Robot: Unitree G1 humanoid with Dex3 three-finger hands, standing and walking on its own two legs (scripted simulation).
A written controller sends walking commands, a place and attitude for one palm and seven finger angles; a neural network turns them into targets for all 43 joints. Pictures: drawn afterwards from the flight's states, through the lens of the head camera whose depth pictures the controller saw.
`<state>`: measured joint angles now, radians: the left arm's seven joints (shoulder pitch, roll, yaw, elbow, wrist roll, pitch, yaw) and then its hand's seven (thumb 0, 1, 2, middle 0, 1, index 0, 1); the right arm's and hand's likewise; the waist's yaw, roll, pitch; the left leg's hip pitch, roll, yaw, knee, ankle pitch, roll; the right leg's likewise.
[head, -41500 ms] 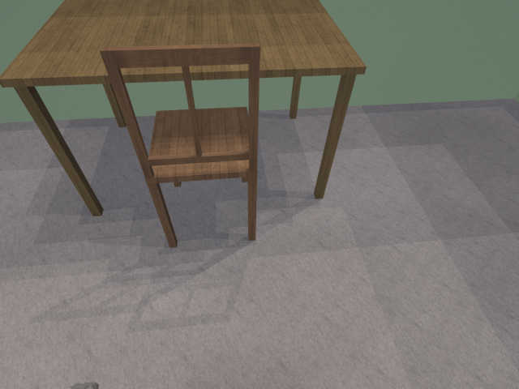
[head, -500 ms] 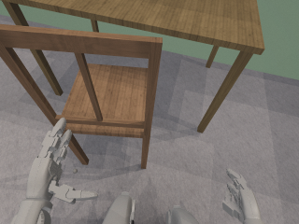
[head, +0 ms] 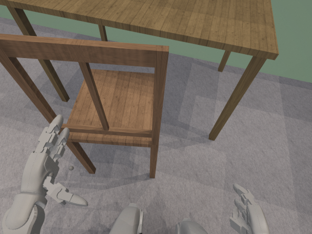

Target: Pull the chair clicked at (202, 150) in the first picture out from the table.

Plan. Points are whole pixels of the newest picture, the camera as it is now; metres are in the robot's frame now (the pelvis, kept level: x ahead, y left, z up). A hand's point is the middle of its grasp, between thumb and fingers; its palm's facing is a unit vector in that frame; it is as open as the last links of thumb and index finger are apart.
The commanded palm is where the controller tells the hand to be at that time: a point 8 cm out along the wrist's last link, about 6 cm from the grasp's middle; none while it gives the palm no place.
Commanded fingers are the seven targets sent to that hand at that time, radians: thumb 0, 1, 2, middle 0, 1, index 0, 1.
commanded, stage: raise the hand toward the chair's back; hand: left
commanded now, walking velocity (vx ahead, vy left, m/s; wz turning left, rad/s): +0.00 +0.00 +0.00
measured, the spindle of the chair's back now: (97, 102) +0.46 +0.22 +0.02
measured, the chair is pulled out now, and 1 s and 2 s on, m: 0.19 0.19 0.19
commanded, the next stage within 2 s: aim the fingers beside a spindle in 0.40 s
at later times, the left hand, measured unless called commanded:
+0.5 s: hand (74, 172) +0.24 +0.20 +0.06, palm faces +0.03 -1.00 -0.06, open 16.9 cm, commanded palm +0.22 +0.25 +0.06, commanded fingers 0.00 -0.50 0.30 -0.06 -0.08 -0.06 -0.08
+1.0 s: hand (80, 164) +0.26 +0.20 +0.04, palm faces +0.02 -1.00 -0.05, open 16.9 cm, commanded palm +0.25 +0.25 +0.04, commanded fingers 0.00 -0.50 0.30 -0.06 -0.08 -0.06 -0.08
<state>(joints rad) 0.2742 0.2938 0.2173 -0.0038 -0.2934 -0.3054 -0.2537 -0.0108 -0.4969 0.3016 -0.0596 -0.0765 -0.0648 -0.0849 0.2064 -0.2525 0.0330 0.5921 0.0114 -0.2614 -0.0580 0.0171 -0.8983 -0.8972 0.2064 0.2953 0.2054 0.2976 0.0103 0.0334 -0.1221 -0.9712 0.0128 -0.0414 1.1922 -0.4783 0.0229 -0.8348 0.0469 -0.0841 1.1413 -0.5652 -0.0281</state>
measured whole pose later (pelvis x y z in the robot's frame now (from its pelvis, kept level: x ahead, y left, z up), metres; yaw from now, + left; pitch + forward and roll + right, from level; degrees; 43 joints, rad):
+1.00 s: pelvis -0.01 +0.00 -0.01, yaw -1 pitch +16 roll -4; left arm 0.16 0.28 0.21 0.12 -0.27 -0.35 -0.24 -0.01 -0.50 0.30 -0.06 -0.08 -0.07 -0.08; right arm 0.20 -0.26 0.03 0.60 0.00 -0.27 -0.05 0.02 -0.90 -0.90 0.21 0.30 0.20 0.30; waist 0.00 0.03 -0.14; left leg -1.05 0.02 -0.04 1.24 -0.48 0.02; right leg -0.92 0.05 -0.08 1.20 -0.57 -0.03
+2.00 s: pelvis -0.01 -0.01 -0.03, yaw -1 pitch +21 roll -3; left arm -0.12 0.28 0.23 0.38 -0.22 -0.40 -0.23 -0.01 -0.50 0.30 -0.06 -0.08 -0.07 -0.08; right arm 0.18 -0.26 0.02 0.63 -0.01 -0.21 -0.03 0.02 -0.90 -0.90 0.21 0.30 0.20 0.30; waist -0.01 0.02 -0.16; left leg -1.19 0.02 -0.03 1.33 -0.50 0.02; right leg -1.07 0.05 -0.07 1.31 -0.60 -0.04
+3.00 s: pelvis -0.02 -0.01 -0.04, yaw -2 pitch +22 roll -3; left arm -0.27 0.29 0.24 0.51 -0.19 -0.39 -0.20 -0.01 -0.50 0.30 -0.06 -0.08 -0.07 -0.08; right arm 0.19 -0.26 0.03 0.64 0.00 -0.19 -0.03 0.01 -0.90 -0.90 0.21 0.30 0.20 0.30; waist -0.03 0.03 -0.17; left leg -1.21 0.02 -0.03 1.33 -0.49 0.02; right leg -1.09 0.05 -0.07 1.31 -0.59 -0.04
